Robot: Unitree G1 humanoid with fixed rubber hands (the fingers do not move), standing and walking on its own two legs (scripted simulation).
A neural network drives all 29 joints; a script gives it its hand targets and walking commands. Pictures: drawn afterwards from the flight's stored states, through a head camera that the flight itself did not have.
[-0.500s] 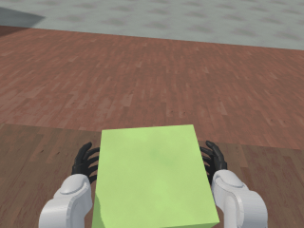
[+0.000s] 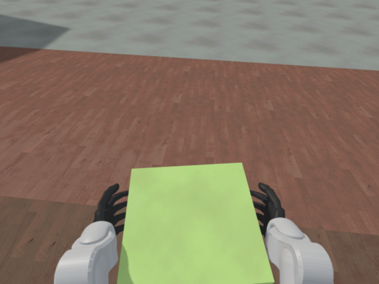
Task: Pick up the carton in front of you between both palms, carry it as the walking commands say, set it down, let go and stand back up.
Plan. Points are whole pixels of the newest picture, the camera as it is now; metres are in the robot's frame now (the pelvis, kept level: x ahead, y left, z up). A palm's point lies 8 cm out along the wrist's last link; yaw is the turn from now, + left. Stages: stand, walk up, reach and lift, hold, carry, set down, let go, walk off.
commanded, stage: carry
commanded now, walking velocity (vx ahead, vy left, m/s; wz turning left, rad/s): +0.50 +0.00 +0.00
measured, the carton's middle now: (191, 242) +0.23 +0.00 +0.01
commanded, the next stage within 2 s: none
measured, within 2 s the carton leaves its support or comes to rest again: neither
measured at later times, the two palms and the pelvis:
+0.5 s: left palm (132, 103) +0.59 +0.16 +0.09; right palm (238, 107) +0.57 -0.14 +0.10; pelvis +0.34 +0.02 +0.00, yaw -4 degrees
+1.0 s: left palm (157, 45) +1.00 +0.13 +0.09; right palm (229, 48) +1.01 -0.17 +0.08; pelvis +0.66 -0.03 -0.02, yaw +0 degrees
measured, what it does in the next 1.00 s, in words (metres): walks ahead: left foot, then right foot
